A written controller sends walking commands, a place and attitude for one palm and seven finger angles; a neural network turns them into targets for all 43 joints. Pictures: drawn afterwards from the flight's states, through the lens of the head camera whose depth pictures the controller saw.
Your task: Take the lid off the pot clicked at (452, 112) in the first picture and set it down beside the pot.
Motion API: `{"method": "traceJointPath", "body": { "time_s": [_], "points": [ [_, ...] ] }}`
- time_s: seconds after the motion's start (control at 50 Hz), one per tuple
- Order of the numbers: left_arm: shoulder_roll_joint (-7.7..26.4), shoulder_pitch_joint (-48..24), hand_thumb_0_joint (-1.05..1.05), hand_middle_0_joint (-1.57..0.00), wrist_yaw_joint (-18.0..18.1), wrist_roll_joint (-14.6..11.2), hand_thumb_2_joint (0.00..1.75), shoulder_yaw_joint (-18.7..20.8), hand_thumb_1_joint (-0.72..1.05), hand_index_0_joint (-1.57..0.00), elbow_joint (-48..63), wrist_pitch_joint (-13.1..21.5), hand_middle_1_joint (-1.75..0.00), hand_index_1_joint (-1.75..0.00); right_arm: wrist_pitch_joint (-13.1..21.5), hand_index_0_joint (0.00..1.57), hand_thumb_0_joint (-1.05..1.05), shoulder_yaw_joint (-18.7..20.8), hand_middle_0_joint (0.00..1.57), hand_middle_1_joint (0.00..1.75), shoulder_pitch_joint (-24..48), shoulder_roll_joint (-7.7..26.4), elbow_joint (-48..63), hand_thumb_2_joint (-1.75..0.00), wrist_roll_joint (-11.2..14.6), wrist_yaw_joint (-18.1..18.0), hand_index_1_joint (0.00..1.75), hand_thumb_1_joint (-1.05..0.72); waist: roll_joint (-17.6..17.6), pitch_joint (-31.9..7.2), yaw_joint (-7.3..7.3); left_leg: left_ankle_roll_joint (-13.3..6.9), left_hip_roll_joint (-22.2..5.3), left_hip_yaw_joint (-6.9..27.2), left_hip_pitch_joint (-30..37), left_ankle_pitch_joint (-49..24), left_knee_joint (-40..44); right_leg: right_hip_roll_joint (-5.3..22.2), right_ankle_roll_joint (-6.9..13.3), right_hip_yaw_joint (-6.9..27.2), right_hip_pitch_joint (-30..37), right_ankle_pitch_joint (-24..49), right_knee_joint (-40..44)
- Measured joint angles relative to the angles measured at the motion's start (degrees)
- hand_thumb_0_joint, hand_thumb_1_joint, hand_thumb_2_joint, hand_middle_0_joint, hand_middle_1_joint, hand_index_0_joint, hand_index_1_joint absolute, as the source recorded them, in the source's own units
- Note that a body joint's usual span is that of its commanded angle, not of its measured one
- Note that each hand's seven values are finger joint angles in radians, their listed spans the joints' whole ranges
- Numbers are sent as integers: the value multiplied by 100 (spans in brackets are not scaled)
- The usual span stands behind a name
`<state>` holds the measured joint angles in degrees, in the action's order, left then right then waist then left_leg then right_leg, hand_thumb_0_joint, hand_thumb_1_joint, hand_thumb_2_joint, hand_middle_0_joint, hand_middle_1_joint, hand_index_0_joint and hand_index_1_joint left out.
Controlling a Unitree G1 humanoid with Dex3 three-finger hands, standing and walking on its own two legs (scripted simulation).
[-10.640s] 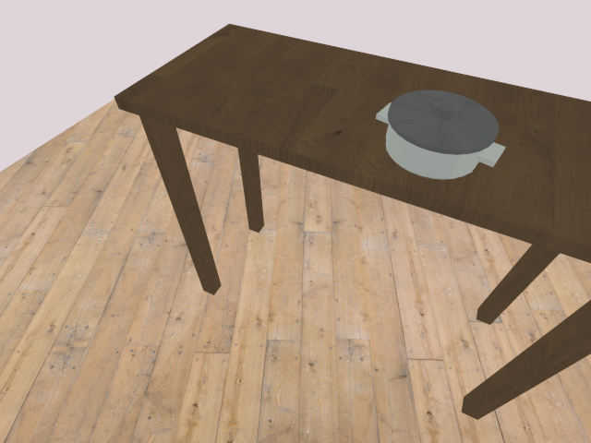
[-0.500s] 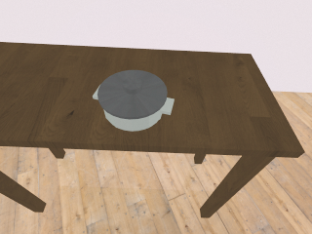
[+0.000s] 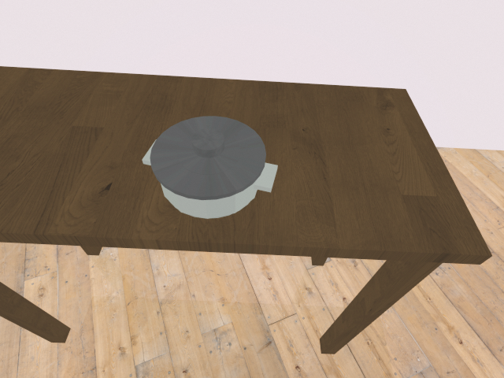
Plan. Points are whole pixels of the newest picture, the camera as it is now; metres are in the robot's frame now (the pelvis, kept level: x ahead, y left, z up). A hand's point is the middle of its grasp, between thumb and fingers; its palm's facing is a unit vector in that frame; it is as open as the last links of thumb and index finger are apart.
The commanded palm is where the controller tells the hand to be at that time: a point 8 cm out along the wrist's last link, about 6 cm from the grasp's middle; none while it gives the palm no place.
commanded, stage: look again from close up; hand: left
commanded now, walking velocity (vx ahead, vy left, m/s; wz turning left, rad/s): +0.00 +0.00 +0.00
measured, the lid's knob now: (208, 142) +0.42 +0.10 +0.15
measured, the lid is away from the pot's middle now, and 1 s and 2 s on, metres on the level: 0.00 0.00 0.00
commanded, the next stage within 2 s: lift the closed hand beside the body in 0.80 s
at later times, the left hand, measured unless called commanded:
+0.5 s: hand out of the picture +0.00 +0.17 -0.18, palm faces +0.03 -0.99 -0.17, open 7.4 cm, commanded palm none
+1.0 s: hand out of the picture +0.06 +0.20 -0.14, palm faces +0.12 -0.95 -0.28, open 7.1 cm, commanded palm +0.09 +0.23 -0.04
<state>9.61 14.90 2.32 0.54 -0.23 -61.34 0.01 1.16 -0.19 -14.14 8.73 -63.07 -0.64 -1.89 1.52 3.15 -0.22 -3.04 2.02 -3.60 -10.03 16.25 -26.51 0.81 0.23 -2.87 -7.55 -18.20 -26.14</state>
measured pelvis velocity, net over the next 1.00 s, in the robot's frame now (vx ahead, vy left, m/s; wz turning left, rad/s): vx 0.00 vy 0.01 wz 0.01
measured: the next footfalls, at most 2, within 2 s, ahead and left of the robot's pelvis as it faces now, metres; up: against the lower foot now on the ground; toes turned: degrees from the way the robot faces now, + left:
none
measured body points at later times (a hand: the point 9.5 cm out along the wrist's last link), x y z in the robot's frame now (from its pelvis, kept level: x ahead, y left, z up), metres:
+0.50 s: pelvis +0.01 +0.00 +0.00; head +0.04 +0.01 +0.45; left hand +0.00 +0.22 -0.17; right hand +0.01 -0.22 -0.15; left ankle -0.02 +0.08 -0.74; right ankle -0.05 -0.11 -0.74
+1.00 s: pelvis +0.00 +0.01 +0.00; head +0.02 +0.01 +0.45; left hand +0.05 +0.25 -0.12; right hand +0.03 -0.22 -0.14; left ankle -0.02 +0.08 -0.74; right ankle -0.05 -0.11 -0.74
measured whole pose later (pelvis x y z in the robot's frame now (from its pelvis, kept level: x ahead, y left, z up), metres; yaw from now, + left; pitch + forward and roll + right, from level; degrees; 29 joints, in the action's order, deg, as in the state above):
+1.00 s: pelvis +0.00 +0.01 +0.00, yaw +1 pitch +0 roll +0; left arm 11.5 26.0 7.1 -1.7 -1.8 -30.9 -4.9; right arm 10.0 -0.9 -20.4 10.1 -57.5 2.7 -2.3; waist 0.4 1.5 -1.9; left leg -3.2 2.9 -3.1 -10.1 16.0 -25.6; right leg 1.6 0.2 -3.3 -7.6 -18.0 -25.7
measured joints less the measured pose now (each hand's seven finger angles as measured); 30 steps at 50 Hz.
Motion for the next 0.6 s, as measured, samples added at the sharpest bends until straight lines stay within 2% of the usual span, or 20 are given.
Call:
{"method": "traceJointPath", "body": {
  "time_s": [0.6],
  "points": [
    [-106,106,0,-20,14,-16,90,3,91,-20,-142,22,-30,-30,24,20,1,-10,20,30,-74,-88,-174,-90,6,-27,30,-93,22,47,-8,-13,25,43,94,-5,114,15,-20,-40,136,23,175]
  ]
}}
